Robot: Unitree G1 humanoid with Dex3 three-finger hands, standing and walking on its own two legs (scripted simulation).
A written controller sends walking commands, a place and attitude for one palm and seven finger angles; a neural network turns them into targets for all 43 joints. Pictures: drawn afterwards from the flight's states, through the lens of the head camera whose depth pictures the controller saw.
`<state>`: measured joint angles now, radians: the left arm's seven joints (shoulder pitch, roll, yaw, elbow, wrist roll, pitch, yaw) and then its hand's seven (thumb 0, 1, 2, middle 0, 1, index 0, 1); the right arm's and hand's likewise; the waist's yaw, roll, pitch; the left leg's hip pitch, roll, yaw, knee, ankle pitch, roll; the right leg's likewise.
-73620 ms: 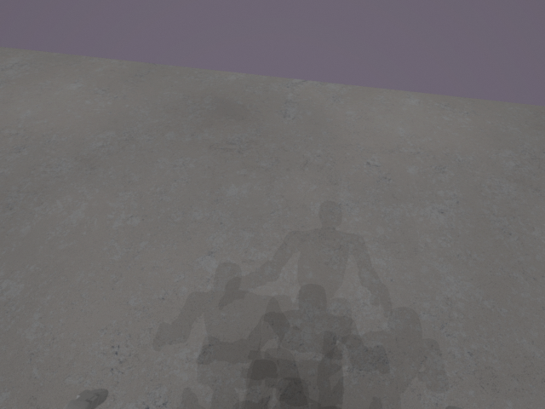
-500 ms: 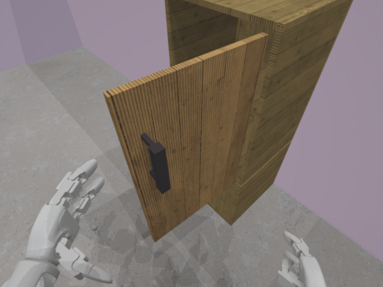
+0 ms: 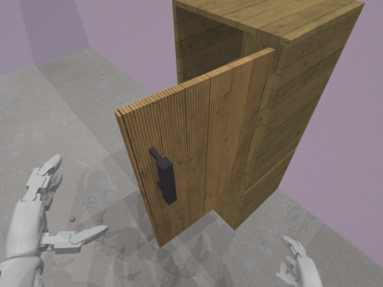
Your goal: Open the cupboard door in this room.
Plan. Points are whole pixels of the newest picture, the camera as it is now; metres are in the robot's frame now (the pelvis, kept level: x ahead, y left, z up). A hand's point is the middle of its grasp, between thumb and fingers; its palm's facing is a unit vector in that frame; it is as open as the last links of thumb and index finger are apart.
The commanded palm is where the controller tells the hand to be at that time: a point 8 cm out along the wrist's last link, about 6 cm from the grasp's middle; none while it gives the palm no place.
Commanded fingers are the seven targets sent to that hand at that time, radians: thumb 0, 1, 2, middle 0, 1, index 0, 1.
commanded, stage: draw the hand back to the body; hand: left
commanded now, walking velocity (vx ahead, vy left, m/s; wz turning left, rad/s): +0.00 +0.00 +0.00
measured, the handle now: (162, 176) +0.32 +0.11 +0.07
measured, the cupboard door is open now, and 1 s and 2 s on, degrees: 86 86 86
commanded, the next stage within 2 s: step back with the hand held close in 0.76 s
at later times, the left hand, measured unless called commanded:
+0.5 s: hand (61, 185) +0.23 +0.25 +0.15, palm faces +0.43 -0.80 -0.42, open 8.0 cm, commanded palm +0.17 +0.29 +0.17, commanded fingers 0.00 0.90 0.90 -0.20 -0.30 -0.20 -0.30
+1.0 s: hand (58, 191) +0.21 +0.24 +0.16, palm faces +0.40 -0.80 -0.45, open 7.4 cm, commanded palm +0.16 +0.28 +0.18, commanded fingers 0.00 0.90 0.90 -0.20 -0.30 -0.20 -0.30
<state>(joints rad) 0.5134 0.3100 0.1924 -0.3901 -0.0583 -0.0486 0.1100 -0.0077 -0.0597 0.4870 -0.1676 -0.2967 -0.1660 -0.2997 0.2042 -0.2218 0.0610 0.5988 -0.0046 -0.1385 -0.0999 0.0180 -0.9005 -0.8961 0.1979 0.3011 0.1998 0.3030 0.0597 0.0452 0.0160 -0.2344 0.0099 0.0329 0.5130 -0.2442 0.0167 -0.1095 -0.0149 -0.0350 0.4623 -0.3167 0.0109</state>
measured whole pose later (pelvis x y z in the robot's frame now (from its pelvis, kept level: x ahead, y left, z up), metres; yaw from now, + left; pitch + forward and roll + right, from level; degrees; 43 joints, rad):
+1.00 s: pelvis +0.01 -0.02 +0.01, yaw -1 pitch -1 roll -1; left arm 0.49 0.36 0.37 -0.41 -0.06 -0.11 0.10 0.01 0.89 0.90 -0.21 -0.30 -0.21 -0.30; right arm 0.16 -0.24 0.01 0.60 0.00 -0.02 -0.08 0.02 -0.90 -0.90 0.20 0.30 0.20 0.30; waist 0.04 0.06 0.01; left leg -0.20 0.05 0.04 0.44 -0.22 -0.01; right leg -0.06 0.02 -0.03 0.35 -0.27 -0.01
